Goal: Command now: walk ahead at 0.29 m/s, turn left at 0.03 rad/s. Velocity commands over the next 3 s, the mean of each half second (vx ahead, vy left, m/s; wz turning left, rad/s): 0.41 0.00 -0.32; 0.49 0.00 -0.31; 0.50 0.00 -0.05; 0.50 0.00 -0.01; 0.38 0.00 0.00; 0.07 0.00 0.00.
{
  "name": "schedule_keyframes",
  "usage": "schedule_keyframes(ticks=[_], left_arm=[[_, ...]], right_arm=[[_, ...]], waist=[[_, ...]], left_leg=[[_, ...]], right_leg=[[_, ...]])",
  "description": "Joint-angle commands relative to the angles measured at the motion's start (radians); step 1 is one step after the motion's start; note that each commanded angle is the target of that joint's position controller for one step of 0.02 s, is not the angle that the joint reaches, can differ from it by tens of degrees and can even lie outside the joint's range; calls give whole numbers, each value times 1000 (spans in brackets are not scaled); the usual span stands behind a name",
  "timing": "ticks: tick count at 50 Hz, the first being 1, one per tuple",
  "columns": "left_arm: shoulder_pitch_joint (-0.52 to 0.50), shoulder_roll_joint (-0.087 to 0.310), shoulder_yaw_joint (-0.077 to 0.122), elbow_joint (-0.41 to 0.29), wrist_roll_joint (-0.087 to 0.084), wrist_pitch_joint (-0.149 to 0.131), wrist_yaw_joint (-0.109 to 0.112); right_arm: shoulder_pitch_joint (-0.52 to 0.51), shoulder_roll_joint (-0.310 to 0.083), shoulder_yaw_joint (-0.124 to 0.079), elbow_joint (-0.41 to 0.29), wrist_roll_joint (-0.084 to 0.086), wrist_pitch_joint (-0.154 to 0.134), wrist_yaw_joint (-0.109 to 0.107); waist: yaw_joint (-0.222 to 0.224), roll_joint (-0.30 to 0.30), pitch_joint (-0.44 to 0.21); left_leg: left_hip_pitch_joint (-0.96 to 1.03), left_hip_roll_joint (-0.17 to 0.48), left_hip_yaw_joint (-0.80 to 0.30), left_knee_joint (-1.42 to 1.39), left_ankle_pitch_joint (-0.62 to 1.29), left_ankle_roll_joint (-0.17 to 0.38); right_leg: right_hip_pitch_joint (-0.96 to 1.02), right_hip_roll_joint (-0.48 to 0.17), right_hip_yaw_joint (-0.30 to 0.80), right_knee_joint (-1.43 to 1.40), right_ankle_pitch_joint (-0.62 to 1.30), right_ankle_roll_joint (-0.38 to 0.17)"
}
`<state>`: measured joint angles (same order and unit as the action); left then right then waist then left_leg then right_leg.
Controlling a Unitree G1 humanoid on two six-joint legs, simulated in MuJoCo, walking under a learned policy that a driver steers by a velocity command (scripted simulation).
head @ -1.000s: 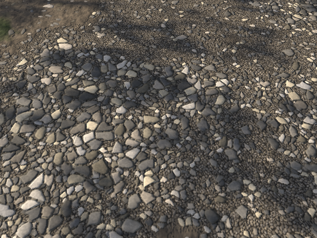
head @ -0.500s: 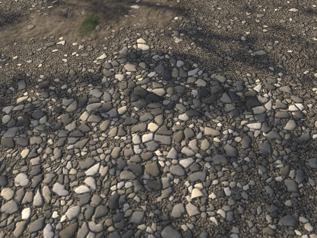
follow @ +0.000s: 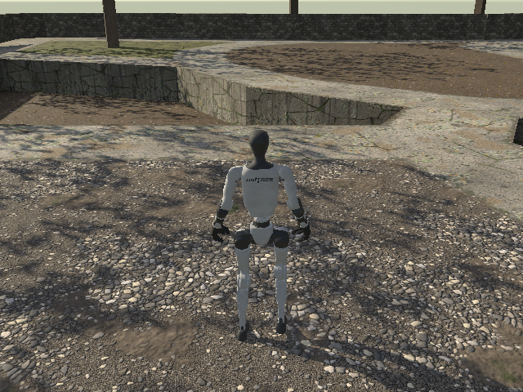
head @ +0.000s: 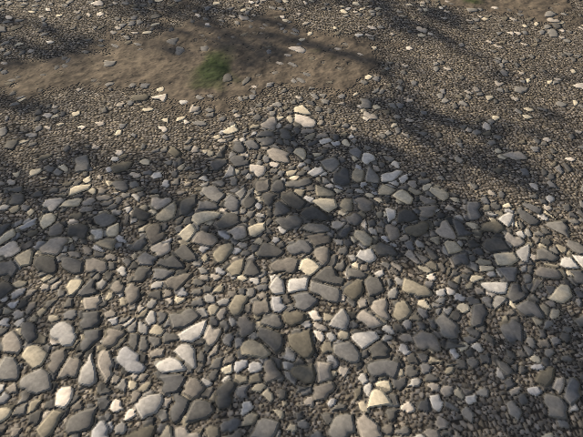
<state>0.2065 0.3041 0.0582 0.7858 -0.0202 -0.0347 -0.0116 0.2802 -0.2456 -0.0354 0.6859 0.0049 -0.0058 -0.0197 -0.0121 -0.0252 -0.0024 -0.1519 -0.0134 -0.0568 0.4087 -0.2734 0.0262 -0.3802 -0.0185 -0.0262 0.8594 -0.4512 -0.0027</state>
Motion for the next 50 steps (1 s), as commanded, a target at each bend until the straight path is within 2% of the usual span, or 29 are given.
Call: schedule_keyframes(ticks=[1,3,6,8,10,11,12,13,14,15,16,17,19,24,27,30,33,34,35,36,37,38,39,40,41,42,44,47,50], left_arm=[[-125,59,12,-91,-2,-48,-20],[-123,45,1,-84,-3,-47,-32],[-117,65,-4,-90,-8,-34,-38],[-62,78,-2,-74,-7,-29,-36],[85,115,20,-28,-14,-23,-24],[193,184,44,-9,-18,-25,-14],[273,322,72,-13,-7,-33,-18],[236,244,49,-30,2,-46,-26],[182,191,34,-49,12,-55,-26],[149,162,27,-63,17,-58,-24],[124,144,21,-72,15,-53,-20],[109,131,15,-81,19,-49,-14],[114,131,15,-88,14,-44,-2],[169,155,28,-65,3,-34,29],[222,156,33,-45,-7,-25,36],[239,155,38,-35,-14,-13,42],[226,155,45,-30,-3,-4,45],[217,143,41,-33,2,-1,41],[205,116,28,-49,12,1,35],[280,39,2,-64,39,-5,33],[409,0,-12,-56,-10,-17,28],[312,111,8,-46,-28,-21,29],[177,149,19,-75,-26,-23,28],[109,133,16,-91,-10,-27,29],[83,119,17,-102,4,-31,24],[95,100,15,-103,5,-32,19],[107,61,4,-98,4,-28,13],[10,32,-14,-137,21,-32,8],[-95,21,-25,-161,18,-46,-4]], right_arm=[[5,-181,-54,-45,5,-31,-7],[-4,-196,-62,-46,5,-38,0],[14,-218,-72,-28,15,-48,15],[-1,-219,-74,-20,20,-49,20],[-2,-183,-60,-16,5,-51,20],[-15,-128,-41,-32,-11,-57,19],[-24,-82,-24,-113,-14,-78,15],[-40,-158,-40,-105,24,-98,14],[-82,-198,-50,-110,44,-112,20],[-88,-190,-48,-97,30,-118,21],[-96,-182,-48,-93,2,-123,21],[-96,-176,-52,-91,-13,-122,23],[-100,-155,-50,-90,-19,-114,29],[-260,-99,-29,-127,-11,-105,29],[-359,-96,-23,-148,1,-114,44],[-392,-120,-32,-157,6,-124,54],[-308,-153,-47,-131,5,-132,53],[-209,-180,-64,-104,2,-134,46],[-70,-210,-76,-82,-7,-134,38],[81,-280,-89,-68,-18,-127,33],[130,-285,-93,-12,-13,-118,51],[85,-185,-70,-24,7,-117,52],[14,-148,-59,-26,9,-113,47],[-25,-141,-51,-25,-1,-109,48],[-47,-128,-47,-16,-10,-108,47],[-55,-120,-43,-10,-18,-110,45],[-46,-118,-42,10,-6,-116,44],[-24,-170,-53,37,6,-117,38],[1,-194,-55,56,13,-106,33]], waist=[[-38,164,69],[-39,168,48],[-34,158,57],[7,128,59],[75,85,23],[119,-61,-14],[115,-342,-82],[114,-206,-60],[100,-145,20],[80,-71,35],[64,-25,46],[44,-35,40],[36,-56,33],[72,-53,63],[105,-58,72],[99,-65,70],[54,-104,39],[2,-101,-26],[-68,-89,-157],[-79,102,-334],[-22,395,-399],[-53,220,-243],[-62,112,-102],[-42,44,-28],[-18,47,6],[7,86,4],[22,113,1],[3,91,40],[-33,82,55]], left_leg=[[128,245,-282,-251,-147,181],[71,224,-196,-250,-90,170],[-7,247,-149,-245,-99,168],[-72,249,-103,-200,-123,145],[-152,203,-30,-32,-62,99],[-237,119,87,272,17,35],[-554,-47,115,650,-234,-50],[-672,-7,-32,790,-273,-33],[-719,41,-45,812,-183,-3],[-691,73,-40,785,-105,8],[-663,93,-40,717,-43,4],[-602,106,-41,660,9,-3],[-556,89,-12,579,74,-34],[-482,35,7,264,291,-93],[-422,9,6,150,358,-94],[-387,1,-24,79,352,-71],[-278,0,2,58,264,-22],[-139,-15,34,25,263,12],[106,53,-13,62,252,65],[437,257,-283,116,222,160],[600,418,-743,-64,-66,285],[484,381,-712,-125,-231,241],[336,340,-536,-136,-162,205],[204,300,-427,-157,-11,197],[127,264,-353,-178,84,196],[82,238,-303,-200,139,192],[43,222,-238,-235,213,207],[11,225,-166,-283,273,225],[-5,184,-74,-290,307,193]], right_leg=[[-254,-48,25,-58,84,-22],[-140,-35,-4,-149,144,-19],[-23,-25,-16,-223,207,-26],[89,-8,-34,-273,251,-47],[269,30,-41,-294,202,-80],[386,-75,141,-396,139,-128],[562,-303,727,-616,-127,-321],[559,-350,861,-706,-291,-347],[500,-329,762,-696,-233,-319],[457,-282,654,-673,-111,-288],[412,-245,569,-665,17,-268],[368,-204,496,-673,105,-249],[332,-163,413,-689,250,-246],[241,-101,297,-676,412,-213],[227,-108,322,-650,392,-202],[290,-138,384,-594,403,-186],[356,-165,388,-508,605,-162],[360,-126,353,-393,765,-141],[277,-77,322,-196,757,-114],[55,27,258,120,385,-72],[-244,125,221,381,-140,-24],[-336,54,249,454,-80,-26],[-349,17,208,437,14,-28],[-321,-17,180,401,71,-24],[-298,-46,170,343,112,-22],[-254,-71,161,304,135,-21],[-234,-84,129,234,141,-10],[-267,-104,99,58,236,13],[-211,-82,66,-152,422,14]])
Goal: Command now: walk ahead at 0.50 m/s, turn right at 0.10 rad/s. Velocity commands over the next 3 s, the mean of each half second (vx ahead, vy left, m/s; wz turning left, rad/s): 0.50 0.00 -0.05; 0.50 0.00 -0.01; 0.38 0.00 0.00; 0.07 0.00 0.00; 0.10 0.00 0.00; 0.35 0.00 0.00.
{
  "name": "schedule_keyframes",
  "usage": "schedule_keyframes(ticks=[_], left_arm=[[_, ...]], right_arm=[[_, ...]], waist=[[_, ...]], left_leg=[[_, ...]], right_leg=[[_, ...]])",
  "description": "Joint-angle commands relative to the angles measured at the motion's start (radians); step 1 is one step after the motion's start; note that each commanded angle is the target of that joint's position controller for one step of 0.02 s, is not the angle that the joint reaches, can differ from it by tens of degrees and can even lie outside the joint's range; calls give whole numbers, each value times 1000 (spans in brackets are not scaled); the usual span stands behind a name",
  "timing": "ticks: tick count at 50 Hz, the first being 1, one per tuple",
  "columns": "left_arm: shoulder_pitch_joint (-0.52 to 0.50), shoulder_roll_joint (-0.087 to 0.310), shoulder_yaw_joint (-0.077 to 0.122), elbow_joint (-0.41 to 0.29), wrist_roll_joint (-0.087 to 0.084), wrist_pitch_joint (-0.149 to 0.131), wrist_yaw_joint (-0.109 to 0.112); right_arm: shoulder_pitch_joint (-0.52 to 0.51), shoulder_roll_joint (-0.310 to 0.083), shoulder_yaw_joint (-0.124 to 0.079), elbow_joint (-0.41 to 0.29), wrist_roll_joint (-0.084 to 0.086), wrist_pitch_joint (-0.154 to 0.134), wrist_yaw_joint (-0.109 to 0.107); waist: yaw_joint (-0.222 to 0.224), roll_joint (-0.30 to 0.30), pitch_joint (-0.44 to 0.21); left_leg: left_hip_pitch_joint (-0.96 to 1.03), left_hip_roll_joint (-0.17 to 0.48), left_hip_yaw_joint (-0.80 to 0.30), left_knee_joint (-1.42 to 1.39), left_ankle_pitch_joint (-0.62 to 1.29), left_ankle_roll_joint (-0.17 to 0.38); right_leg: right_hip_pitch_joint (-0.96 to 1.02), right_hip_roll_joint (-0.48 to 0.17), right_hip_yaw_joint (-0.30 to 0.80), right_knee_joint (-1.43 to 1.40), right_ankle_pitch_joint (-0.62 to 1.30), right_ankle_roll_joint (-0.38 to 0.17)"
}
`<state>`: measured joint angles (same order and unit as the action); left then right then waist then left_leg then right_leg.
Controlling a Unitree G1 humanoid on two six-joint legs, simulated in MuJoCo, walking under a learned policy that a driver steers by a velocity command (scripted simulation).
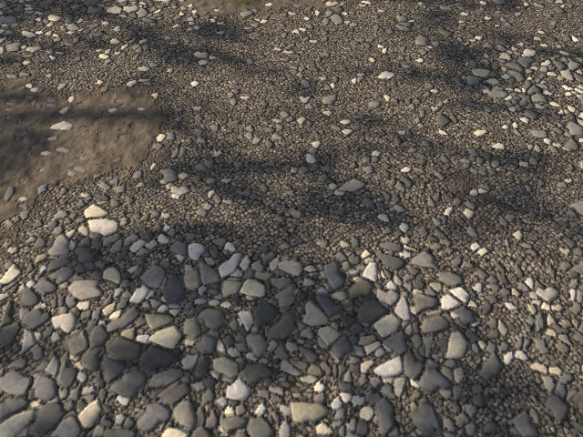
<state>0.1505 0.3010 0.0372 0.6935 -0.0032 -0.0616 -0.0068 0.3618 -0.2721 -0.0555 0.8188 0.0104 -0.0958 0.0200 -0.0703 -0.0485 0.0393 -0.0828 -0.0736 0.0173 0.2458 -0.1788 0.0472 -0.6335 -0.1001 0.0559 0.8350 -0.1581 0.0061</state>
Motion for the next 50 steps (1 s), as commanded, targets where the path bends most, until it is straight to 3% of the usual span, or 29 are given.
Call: schedule_keyframes(ticks=[1,4,7,8,9,10,11,12,13,14,15,16,18,20,23,26,31,34,35,36,37,38,39,40,41,42,44,46,50], left_arm=[[-74,25,-5,-77,-1,-23,-12],[-152,43,-1,-108,-12,-28,-23],[-162,71,11,-123,-12,-30,-33],[-115,88,20,-113,-10,-31,-33],[-1,119,39,-81,-7,-29,-27],[159,170,62,-42,-3,-25,-17],[277,272,84,-29,19,-17,-9],[304,229,73,-18,1,-12,-14],[242,167,52,-21,-6,-12,-16],[182,140,43,-29,-5,-12,-16],[126,119,37,-30,3,-14,-19],[90,94,29,-34,11,-21,-22],[67,92,31,-26,11,-33,-25],[77,108,37,-5,5,-46,-23],[115,124,42,27,3,-43,-11],[166,147,46,57,-5,-36,-2],[258,164,51,120,-15,-12,5],[258,177,58,137,-16,6,13],[242,186,59,136,-15,11,15],[231,173,53,134,-11,17,17],[232,136,34,110,6,15,21],[355,16,-2,91,6,-6,10],[309,87,11,105,-8,-27,5],[218,150,31,77,-38,-40,-2],[162,144,29,63,-38,-44,1],[130,133,32,59,-22,-42,4],[169,99,32,71,-10,-22,6],[175,70,26,73,-6,-5,10],[40,50,18,29,2,-7,9]], right_arm=[[-58,-175,-35,-66,11,-12,-7],[6,-191,-36,-31,18,1,-8],[24,-207,-40,-9,19,22,-14],[13,-217,-41,-8,17,28,-17],[3,-211,-37,-9,15,34,-20],[1,-178,-20,-22,2,34,-23],[83,-80,12,-59,-11,20,-22],[104,-83,17,-46,-1,1,-18],[33,-173,-8,-59,25,-9,-10],[-42,-175,-8,-78,31,-14,-7],[-80,-162,-7,-83,18,-13,-10],[-78,-155,-12,-79,4,-4,-12],[-39,-115,-5,-63,0,16,-11],[-68,-101,-2,-72,-6,29,-17],[-177,-87,4,-103,-12,26,-16],[-287,-66,15,-128,-6,13,-3],[-417,-79,16,-179,5,0,23],[-390,-104,8,-180,3,-4,33],[-326,-124,-3,-165,2,-5,31],[-189,-164,-26,-123,0,-5,23],[-12,-226,-46,-85,-9,-1,12],[66,-311,-68,-64,-14,7,9],[75,-215,-42,-65,0,10,10],[0,-180,-28,-71,2,10,8],[-70,-162,-22,-82,-1,11,6],[-118,-133,-15,-85,-7,10,9],[-156,-111,-9,-86,-19,0,13],[-153,-125,-14,-68,-12,-12,13],[-110,-155,-22,-32,-8,-8,-4]], waist=[[10,103,15],[-9,110,24],[16,118,14],[51,124,-17],[115,113,-88],[186,88,-203],[179,-118,-358],[179,-226,-434],[177,-135,-282],[157,-79,-173],[128,-21,-101],[96,-26,-72],[59,-41,-69],[51,-24,-44],[79,1,-7],[121,4,17],[156,3,46],[120,-20,14],[79,-33,-29],[9,-19,-120],[-59,42,-268],[-12,294,-402],[-48,256,-411],[-36,201,-245],[-6,132,-153],[19,98,-83],[71,138,-66],[88,129,-51],[58,105,-6]], left_leg=[[-74,239,-130,-122,218,163],[-9,277,-136,-99,218,146],[92,317,-143,-29,308,117],[104,309,-127,37,433,103],[80,272,-90,179,565,80],[-38,224,-51,396,503,46],[-408,90,13,785,115,-26],[-577,26,-99,968,-391,-37],[-674,91,-130,1039,-357,-27],[-680,139,-99,1012,-268,-18],[-653,171,-82,952,-197,-22],[-599,199,-90,900,-144,-26],[-520,209,-83,865,-93,-44],[-539,214,-78,799,-31,-63],[-580,212,-74,611,136,-77],[-533,179,-44,420,278,-72],[-563,150,-45,287,242,-37],[-494,122,-26,248,127,2],[-387,92,3,233,105,22],[-186,69,26,214,128,52],[122,199,-109,269,181,109],[491,435,-577,202,-23,273],[493,452,-736,86,-149,272],[364,424,-590,58,-170,225],[221,385,-473,34,-99,199],[99,346,-390,0,-11,190],[-33,302,-300,-59,97,184],[-86,293,-232,-97,180,200],[-76,260,-130,-128,248,183]], right_leg=[[71,14,-29,-178,176,6],[91,33,-29,-260,211,-9],[118,52,-34,-314,114,-46],[196,73,-55,-335,89,-64],[361,99,-81,-361,93,-91],[610,41,-29,-335,108,-132],[986,-216,374,-350,3,-263],[1040,-297,686,-499,-129,-335],[933,-267,585,-525,-204,-295],[798,-223,444,-542,-158,-265],[670,-180,355,-574,-76,-250],[583,-147,293,-605,10,-238],[492,-124,225,-657,106,-251],[461,-115,163,-693,167,-263],[479,-91,90,-715,202,-245],[489,-70,36,-723,178,-217],[646,-135,53,-668,201,-206],[729,-159,58,-581,366,-179],[729,-143,41,-503,527,-165],[687,-94,2,-340,635,-140],[506,-44,-33,-75,453,-106],[82,139,-62,301,-133,-27],[-44,140,77,418,-426,-34],[-123,84,71,451,-363,-45],[-108,31,34,409,-270,-46],[-81,1,17,348,-207,-37],[30,-34,21,287,-134,-21],[43,-42,8,237,-99,-1],[-11,-41,-7,-1,109,21]])
Over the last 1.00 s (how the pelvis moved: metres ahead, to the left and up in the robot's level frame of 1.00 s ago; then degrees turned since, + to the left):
0.46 -0.10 0.00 -22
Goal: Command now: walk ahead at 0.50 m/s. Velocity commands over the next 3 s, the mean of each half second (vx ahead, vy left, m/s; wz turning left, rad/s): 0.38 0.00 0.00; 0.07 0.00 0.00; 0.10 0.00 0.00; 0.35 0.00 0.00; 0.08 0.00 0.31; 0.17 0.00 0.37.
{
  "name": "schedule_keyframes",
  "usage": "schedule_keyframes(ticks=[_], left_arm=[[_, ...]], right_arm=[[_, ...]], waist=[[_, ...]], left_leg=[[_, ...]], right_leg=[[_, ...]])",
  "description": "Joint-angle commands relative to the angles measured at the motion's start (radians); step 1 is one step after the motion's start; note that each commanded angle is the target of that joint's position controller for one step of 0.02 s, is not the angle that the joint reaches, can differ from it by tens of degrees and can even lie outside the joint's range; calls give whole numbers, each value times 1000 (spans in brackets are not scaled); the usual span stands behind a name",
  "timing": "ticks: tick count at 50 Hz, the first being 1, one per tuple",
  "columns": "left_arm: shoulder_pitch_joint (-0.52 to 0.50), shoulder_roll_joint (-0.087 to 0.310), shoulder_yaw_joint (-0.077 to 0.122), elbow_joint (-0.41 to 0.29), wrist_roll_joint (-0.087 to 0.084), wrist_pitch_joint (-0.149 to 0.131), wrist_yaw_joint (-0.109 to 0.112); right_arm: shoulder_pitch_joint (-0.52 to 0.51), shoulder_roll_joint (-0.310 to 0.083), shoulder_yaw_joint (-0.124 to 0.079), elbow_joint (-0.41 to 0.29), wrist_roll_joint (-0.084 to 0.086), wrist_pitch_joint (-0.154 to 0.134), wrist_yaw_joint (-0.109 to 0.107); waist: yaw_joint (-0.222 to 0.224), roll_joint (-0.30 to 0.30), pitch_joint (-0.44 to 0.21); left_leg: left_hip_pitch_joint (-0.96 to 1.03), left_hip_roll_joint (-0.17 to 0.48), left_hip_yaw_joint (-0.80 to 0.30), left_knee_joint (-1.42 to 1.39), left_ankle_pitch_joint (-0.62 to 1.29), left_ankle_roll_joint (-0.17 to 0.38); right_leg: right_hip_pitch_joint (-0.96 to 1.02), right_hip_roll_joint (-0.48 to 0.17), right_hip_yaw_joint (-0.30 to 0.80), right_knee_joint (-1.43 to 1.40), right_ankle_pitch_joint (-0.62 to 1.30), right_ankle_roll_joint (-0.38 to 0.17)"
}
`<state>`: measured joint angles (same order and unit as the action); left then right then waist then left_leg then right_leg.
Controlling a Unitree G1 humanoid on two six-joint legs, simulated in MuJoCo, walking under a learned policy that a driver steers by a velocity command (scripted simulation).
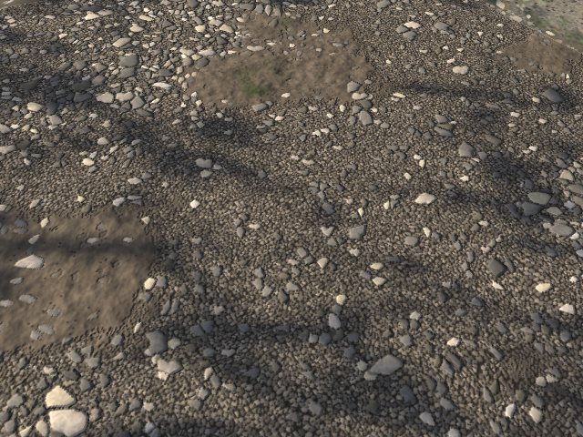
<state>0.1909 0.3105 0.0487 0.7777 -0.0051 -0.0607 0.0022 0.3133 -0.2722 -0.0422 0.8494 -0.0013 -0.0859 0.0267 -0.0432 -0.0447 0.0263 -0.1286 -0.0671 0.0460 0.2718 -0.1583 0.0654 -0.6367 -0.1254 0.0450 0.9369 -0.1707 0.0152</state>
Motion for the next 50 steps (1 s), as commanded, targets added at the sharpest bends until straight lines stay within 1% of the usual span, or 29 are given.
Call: schedule_keyframes(ticks=[1,3,5,8,10,11,12,13,14,15,16,17,18,19,21,24,27,29,31,32,33,34,35,36,37,38,41,45,50], left_arm=[[-35,31,3,-63,3,-13,-5],[-109,19,-3,-81,-1,-20,-14],[-167,23,-5,-101,-8,-25,-23],[-214,43,0,-128,-10,-31,-39],[-187,62,6,-126,-9,-33,-45],[-129,80,16,-112,-7,-35,-44],[-1,116,38,-72,2,-35,-38],[143,177,57,-40,18,-35,-30],[212,269,76,-29,33,-26,-25],[239,186,56,-24,17,-20,-28],[160,142,38,-34,11,-19,-28],[81,115,29,-44,10,-19,-28],[20,82,19,-44,8,-19,-31],[-12,64,14,-41,14,-24,-32],[-51,49,9,-25,30,-32,-34],[-85,72,12,5,29,-32,-23],[-55,96,15,45,26,-14,-12],[-48,94,12,69,24,-2,-10],[-61,83,6,84,16,8,-9],[-63,69,0,92,7,12,-8],[-28,42,-10,107,8,13,-8],[17,27,-15,115,27,11,-8],[101,15,-15,132,29,12,-8],[57,25,-18,137,30,21,0],[9,47,-13,133,23,31,5],[-5,47,-12,136,18,41,12],[-2,54,-9,151,19,55,18],[-10,52,-6,178,11,58,19],[-8,48,-5,211,10,66,23]], right_arm=[[-51,-160,-35,-56,5,-15,-14],[-13,-175,-38,-37,12,-10,-19],[31,-187,-41,-12,18,-2,-21],[56,-195,-46,15,24,16,-26],[49,-205,-52,24,25,27,-32],[32,-213,-54,22,25,32,-34],[16,-198,-48,19,20,40,-36],[29,-158,-29,0,1,40,-41],[164,-46,8,-10,-10,23,-33],[160,-96,-3,22,-2,8,-29],[85,-172,-25,5,29,1,-25],[25,-162,-23,-9,33,4,-29],[-8,-152,-25,-11,19,14,-35],[-1,-140,-29,-9,11,30,-42],[46,-92,-21,12,5,58,-49],[7,-65,-11,0,-6,72,-58],[-65,-81,-14,-8,-3,81,-58],[-101,-92,-19,-13,-2,88,-58],[-115,-92,-23,-13,-6,89,-58],[-108,-90,-24,-7,-14,87,-58],[-114,-110,-27,-8,-23,85,-61],[-121,-158,-35,-15,-22,83,-67],[-164,-186,-41,-7,-9,88,-70],[-186,-119,-31,-5,-1,89,-61],[-190,-88,-24,1,-5,87,-55],[-192,-89,-22,10,-10,82,-51],[-176,-99,-24,44,-4,67,-50],[-186,-99,-22,76,-1,69,-55],[-205,-96,-22,111,1,77,-58]], waist=[[18,102,13],[-12,97,26],[-33,96,39],[-29,100,51],[-1,112,30],[36,120,-5],[104,105,-83],[153,47,-226],[113,-191,-373],[140,-180,-447],[131,-105,-304],[99,-45,-209],[70,1,-135],[37,-23,-117],[-4,-46,-122],[-14,-62,-126],[21,-52,-138],[33,-43,-115],[23,-34,-89],[10,-22,-80],[15,12,-71],[53,86,-78],[123,202,-82],[88,183,-73],[66,147,-49],[62,130,-47],[57,117,-67],[52,82,-80],[52,53,-70]], left_leg=[[-30,241,-135,-156,225,152],[-18,236,-111,-160,196,140],[31,261,-119,-147,172,140],[142,313,-138,-96,209,124],[194,332,-144,-38,303,106],[199,320,-130,33,439,93],[173,264,-92,202,590,62],[39,202,-52,446,467,19],[-373,29,-12,843,-46,-69],[-455,-9,-161,991,-474,-80],[-509,43,-187,1045,-452,-71],[-509,97,-144,1003,-389,-72],[-489,130,-118,931,-335,-80],[-413,160,-118,869,-285,-84],[-284,158,-105,788,-214,-106],[-223,158,-95,574,-111,-121],[-179,147,-87,442,2,-118],[-162,147,-93,383,-1,-109],[-116,139,-84,283,11,-91],[-62,132,-76,195,70,-77],[-11,161,-112,124,192,-62],[40,223,-167,135,352,-37],[28,241,-189,155,300,11],[-45,204,-169,138,147,2],[-72,177,-153,130,111,-20],[-68,164,-140,135,144,-35],[-30,152,-123,163,249,-39],[-7,145,-115,179,307,-30],[-6,135,-106,176,286,-25]], right_leg=[[8,-5,-6,-175,178,10],[43,20,-29,-289,258,7],[43,33,-30,-349,275,0],[15,42,-14,-410,204,-32],[65,58,-25,-431,127,-58],[156,83,-50,-447,101,-76],[338,116,-78,-479,133,-103],[610,17,9,-428,322,-150],[1008,-241,415,-437,413,-325],[1013,-286,583,-531,492,-358],[884,-253,424,-535,536,-317],[751,-209,293,-546,609,-288],[630,-163,210,-578,634,-264],[536,-133,156,-611,639,-243],[420,-98,80,-652,701,-251],[381,-72,5,-667,714,-250],[403,-74,3,-679,578,-238],[402,-84,27,-683,422,-236],[390,-78,46,-663,262,-219],[378,-52,45,-639,166,-190],[363,-13,41,-612,76,-141],[337,46,11,-560,-25,-96],[330,107,-32,-575,-105,-64],[399,112,-52,-580,-89,-44],[408,109,-53,-572,-64,-42],[412,103,-49,-564,-33,-47],[440,90,-40,-558,59,-50],[467,86,-43,-545,136,-45],[477,85,-46,-546,137,-38]])
Over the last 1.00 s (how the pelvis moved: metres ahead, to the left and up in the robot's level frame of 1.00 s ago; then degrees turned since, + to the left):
0.56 0.00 0.00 0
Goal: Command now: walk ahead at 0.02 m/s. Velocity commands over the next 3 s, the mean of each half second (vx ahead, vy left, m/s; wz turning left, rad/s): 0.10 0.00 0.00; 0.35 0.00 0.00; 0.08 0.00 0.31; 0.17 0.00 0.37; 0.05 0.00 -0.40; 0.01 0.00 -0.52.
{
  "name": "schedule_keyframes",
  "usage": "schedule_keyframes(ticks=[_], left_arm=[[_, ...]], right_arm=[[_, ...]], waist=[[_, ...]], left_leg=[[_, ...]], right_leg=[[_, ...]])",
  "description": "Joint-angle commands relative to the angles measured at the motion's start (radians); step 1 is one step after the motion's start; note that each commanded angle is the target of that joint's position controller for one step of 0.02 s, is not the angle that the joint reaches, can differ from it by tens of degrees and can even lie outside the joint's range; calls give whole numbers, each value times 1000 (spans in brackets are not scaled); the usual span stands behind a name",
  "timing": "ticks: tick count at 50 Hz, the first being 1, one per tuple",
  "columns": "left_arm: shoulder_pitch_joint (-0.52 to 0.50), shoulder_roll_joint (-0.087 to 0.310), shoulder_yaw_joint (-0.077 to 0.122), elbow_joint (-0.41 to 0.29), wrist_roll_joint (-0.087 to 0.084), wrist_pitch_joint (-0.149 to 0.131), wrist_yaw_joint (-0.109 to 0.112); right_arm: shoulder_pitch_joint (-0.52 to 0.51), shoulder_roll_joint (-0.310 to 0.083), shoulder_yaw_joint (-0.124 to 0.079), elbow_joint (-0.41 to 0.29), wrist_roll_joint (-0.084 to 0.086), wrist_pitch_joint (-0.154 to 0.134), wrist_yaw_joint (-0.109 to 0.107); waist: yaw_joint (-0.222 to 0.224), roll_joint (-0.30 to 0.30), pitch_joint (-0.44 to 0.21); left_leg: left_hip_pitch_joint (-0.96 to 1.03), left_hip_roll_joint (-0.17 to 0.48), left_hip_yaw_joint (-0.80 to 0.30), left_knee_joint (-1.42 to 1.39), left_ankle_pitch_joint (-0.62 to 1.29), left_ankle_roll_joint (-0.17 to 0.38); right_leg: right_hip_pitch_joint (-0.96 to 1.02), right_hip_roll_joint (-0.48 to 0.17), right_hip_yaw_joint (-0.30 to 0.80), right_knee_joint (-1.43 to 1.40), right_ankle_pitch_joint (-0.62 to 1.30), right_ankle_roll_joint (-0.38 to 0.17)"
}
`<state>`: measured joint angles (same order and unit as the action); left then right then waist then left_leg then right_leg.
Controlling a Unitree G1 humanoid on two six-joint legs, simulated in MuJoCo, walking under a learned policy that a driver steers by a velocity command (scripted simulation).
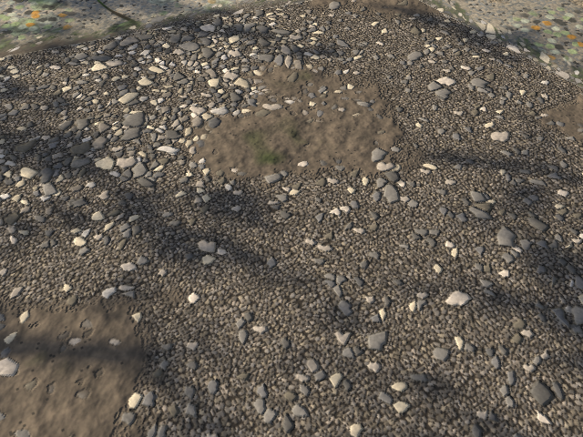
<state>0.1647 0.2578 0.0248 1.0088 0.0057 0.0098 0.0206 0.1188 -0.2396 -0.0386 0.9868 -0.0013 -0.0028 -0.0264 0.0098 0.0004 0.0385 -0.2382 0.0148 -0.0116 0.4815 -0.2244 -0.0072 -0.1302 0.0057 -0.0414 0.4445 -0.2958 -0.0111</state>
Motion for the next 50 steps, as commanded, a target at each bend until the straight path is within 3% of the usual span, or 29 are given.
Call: schedule_keyframes(ticks=[1,13,14,16,18,20,21,22,24,26,27,28,29,30,31,32,34,36,39,40,44,46,48,49,50], left_arm=[[19,100,20,-14,-1,-3,5],[43,94,13,43,2,-7,14],[66,86,12,56,1,-7,15],[70,111,22,57,-11,-4,19],[96,137,32,48,-19,-14,23],[149,188,53,61,-29,-37,22],[153,185,56,62,-29,-48,21],[142,169,53,55,-27,-59,18],[94,153,52,36,-37,-67,7],[45,150,52,11,-39,-65,-2],[19,114,40,-6,-32,-71,-6],[14,50,25,-48,-24,-85,-2],[-13,76,33,-61,-37,-98,-2],[-2,82,36,-60,-60,-109,-11],[10,80,37,-50,-63,-115,-17],[1,88,43,-48,-53,-119,-19],[-9,88,54,-46,-38,-112,-26],[-44,58,51,-58,-30,-100,-33],[-176,22,37,-111,-27,-92,-34],[-216,16,32,-125,-29,-92,-37],[-293,19,25,-158,-27,-95,-52],[-246,57,37,-154,-28,-97,-57],[-57,117,67,-94,-17,-101,-54],[40,151,81,-62,-9,-99,-48],[140,220,91,-40,18,-95,-39]], right_arm=[[-13,-128,-25,-20,1,-5,-5],[-25,-114,-22,47,-1,9,-10],[-10,-104,-20,60,-1,11,-10],[-6,-113,-26,66,8,13,-12],[-37,-109,-26,49,8,-3,-10],[-63,-74,-21,31,16,-34,4],[-71,-73,-22,23,21,-46,13],[-67,-73,-23,19,28,-57,20],[-20,-68,-25,32,36,-73,31],[152,-89,-45,110,29,-75,31],[271,-138,-63,137,23,-74,28],[402,-253,-89,159,26,-78,33],[388,-186,-60,155,10,-96,41],[312,-140,-42,132,10,-111,41],[257,-114,-32,109,10,-119,44],[224,-107,-25,95,10,-121,49],[234,-72,-9,93,2,-112,46],[280,-89,-7,99,-2,-103,34],[291,-123,-11,90,-4,-94,15],[298,-129,-12,88,-4,-92,11],[342,-128,-15,105,2,-76,3],[316,-137,-21,102,4,-67,0],[260,-145,-26,84,7,-57,-4],[266,-138,-23,78,5,-55,-1],[327,-91,-8,61,-27,-60,4]], waist=[[-1,5,-78],[-3,6,-34],[-2,5,-52],[-1,-26,0],[18,-65,82],[31,-167,118],[29,-169,142],[18,-155,150],[-22,-131,135],[-91,-89,67],[-136,38,15],[-160,325,-52],[-139,233,-48],[-92,145,14],[-65,100,28],[-49,66,52],[-38,85,44],[-43,77,42],[-61,61,78],[-70,69,86],[-73,89,96],[-27,117,47],[77,124,-69],[121,92,-133],[100,-70,-273]], left_leg=[[103,51,-46,-35,344,48],[89,30,-32,-62,228,39],[94,17,-18,-62,122,39],[19,-26,19,-22,-224,47],[-117,-36,29,43,-355,55],[-216,-30,73,234,-213,49],[-251,8,46,294,-196,59],[-275,29,31,306,-223,71],[-178,32,51,145,-223,90],[162,-37,99,0,-51,78],[299,65,-73,-80,-82,110],[454,290,-500,-247,-176,247],[436,374,-675,-297,-214,305],[405,369,-588,-285,-194,285],[373,325,-473,-287,-151,250],[343,297,-385,-300,-63,223],[290,231,-230,-314,138,181],[278,212,-163,-330,260,189],[223,195,-100,-365,296,190],[200,186,-78,-378,285,186],[177,177,-3,-319,533,161],[234,196,3,-240,675,135],[268,173,13,-46,831,97],[209,128,30,115,761,61],[-25,48,49,404,320,21]], right_leg=[[-29,-47,39,-55,257,-10],[-58,-50,36,-76,161,-4],[-52,-43,29,-85,59,-8],[-101,-48,55,-100,-244,-45],[-129,-122,169,-162,-462,-102],[-84,-291,390,-275,-542,-193],[-89,-346,453,-296,-511,-225],[-73,-356,454,-289,-445,-227],[-80,-302,341,-237,-318,-180],[-232,-184,187,-105,-141,-125],[-323,-105,77,140,18,-77],[-532,29,-39,481,-117,-6],[-629,16,92,703,-276,-13],[-701,-37,140,793,-211,-43],[-705,-80,129,797,-114,-63],[-708,-109,117,748,-33,-70],[-622,-134,87,646,58,-59],[-609,-127,51,567,105,-28],[-589,-107,25,353,206,3],[-559,-94,12,286,249,4],[-412,-38,-24,134,336,-15],[-336,-22,-1,105,331,-48],[-130,25,-12,67,358,-89],[34,-4,4,30,510,-110],[344,-208,205,135,903,-179]])
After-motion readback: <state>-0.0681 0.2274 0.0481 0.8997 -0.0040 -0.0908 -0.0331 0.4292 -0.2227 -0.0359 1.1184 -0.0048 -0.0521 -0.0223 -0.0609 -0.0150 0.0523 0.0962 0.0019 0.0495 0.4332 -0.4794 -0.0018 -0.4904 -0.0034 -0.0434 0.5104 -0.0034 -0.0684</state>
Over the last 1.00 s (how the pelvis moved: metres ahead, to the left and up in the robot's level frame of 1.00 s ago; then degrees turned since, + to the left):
0.32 -0.04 -0.01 0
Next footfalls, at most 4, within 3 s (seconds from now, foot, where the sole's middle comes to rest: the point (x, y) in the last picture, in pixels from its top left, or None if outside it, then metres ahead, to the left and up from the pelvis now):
0.98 right None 0.42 -0.09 -0.78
1.50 left None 0.35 0.14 -0.78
1.96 right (317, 414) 0.56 -0.03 -0.78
2.36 left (215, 433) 0.51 0.20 -0.78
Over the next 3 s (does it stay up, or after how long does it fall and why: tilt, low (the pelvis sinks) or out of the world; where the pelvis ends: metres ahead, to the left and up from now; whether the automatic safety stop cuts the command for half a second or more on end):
stays up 0.48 0.04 0.00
